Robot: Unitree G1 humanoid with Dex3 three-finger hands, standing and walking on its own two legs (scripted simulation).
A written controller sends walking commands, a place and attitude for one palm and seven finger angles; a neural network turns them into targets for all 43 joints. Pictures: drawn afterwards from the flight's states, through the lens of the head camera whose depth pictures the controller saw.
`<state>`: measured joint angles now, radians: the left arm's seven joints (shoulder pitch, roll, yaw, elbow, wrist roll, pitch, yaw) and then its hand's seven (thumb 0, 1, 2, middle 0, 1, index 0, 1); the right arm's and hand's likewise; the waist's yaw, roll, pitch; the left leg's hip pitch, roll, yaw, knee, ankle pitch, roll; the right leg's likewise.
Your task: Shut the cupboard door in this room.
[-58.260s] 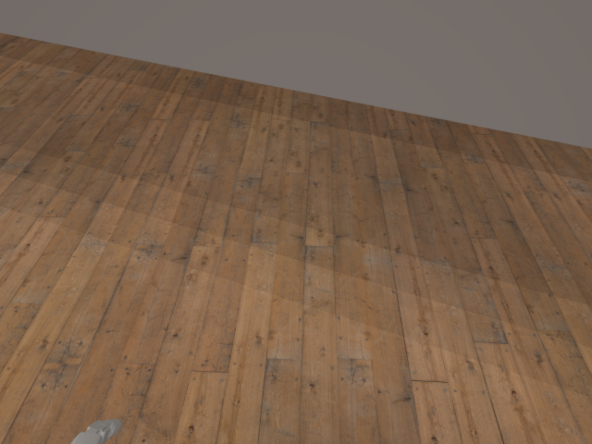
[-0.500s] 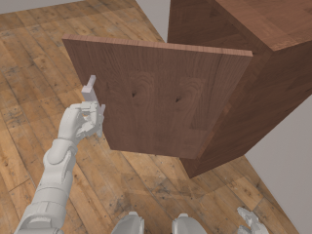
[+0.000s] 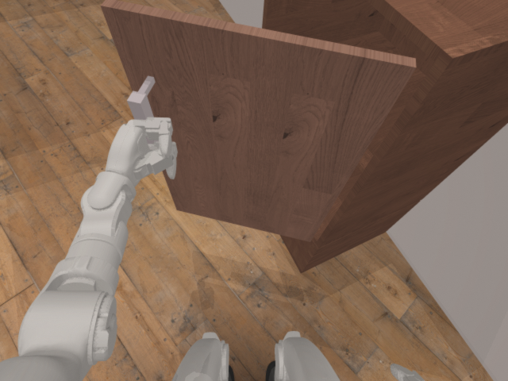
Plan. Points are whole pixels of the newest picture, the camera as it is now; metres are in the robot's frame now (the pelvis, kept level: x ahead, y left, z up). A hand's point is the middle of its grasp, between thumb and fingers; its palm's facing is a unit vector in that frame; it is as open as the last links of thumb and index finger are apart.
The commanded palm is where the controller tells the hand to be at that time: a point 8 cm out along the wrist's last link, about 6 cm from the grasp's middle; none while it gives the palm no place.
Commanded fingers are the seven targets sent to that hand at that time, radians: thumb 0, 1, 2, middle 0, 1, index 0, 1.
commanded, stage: push the door shut along its arc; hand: left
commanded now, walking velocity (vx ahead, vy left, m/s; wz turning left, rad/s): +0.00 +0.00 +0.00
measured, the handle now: (153, 120) +0.53 +0.16 +0.05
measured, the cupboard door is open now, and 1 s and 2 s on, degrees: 51 40 34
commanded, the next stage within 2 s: pull the fist back off the door in 0.98 s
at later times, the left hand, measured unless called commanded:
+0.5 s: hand (208, 128) +0.50 +0.07 +0.06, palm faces -0.39 -0.92 -0.01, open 3.1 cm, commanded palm +0.51 +0.12 +0.06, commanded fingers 0.00 0.90 0.90 -1.30 -1.50 -1.30 -1.50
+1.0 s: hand (219, 116) +0.53 +0.05 +0.06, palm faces -0.47 -0.88 -0.02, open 3.4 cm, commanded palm +0.56 +0.08 +0.06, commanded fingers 0.00 0.90 0.90 -1.30 -1.50 -1.30 -1.50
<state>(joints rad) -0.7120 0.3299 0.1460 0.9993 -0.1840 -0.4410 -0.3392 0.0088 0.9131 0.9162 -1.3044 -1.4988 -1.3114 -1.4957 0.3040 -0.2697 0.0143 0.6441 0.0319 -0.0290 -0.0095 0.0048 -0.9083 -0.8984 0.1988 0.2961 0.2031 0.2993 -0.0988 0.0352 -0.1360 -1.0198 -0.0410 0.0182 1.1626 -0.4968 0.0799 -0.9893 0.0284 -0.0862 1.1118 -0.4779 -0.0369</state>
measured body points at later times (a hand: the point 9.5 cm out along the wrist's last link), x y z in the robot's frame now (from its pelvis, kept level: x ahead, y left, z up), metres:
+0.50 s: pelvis +0.00 -0.01 -0.01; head +0.14 +0.00 +0.42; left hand +0.52 +0.12 +0.06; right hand +0.03 -0.28 -0.12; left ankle +0.03 +0.07 -0.65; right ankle +0.03 -0.10 -0.65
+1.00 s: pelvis +0.00 -0.02 -0.02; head +0.16 -0.01 +0.40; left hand +0.55 +0.10 +0.06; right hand +0.02 -0.30 -0.13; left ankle +0.03 +0.07 -0.65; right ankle +0.03 -0.10 -0.65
